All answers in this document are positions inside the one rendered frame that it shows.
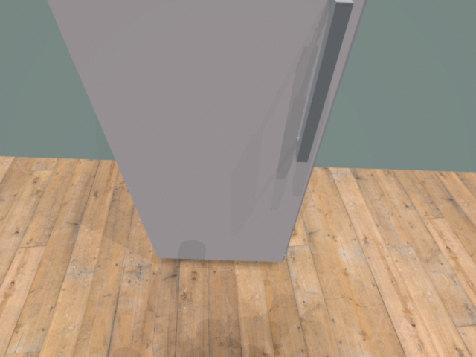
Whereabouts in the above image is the handle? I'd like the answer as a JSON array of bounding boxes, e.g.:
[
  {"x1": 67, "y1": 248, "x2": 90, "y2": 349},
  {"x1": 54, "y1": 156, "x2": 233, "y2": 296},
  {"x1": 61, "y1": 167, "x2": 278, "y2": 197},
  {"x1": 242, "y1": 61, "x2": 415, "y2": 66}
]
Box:
[{"x1": 295, "y1": 0, "x2": 354, "y2": 162}]

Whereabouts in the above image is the fridge door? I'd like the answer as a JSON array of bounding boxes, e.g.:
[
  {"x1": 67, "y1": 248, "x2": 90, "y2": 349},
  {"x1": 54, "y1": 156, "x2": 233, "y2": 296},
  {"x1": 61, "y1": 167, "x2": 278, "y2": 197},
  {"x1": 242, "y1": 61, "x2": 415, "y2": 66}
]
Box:
[{"x1": 47, "y1": 0, "x2": 364, "y2": 262}]

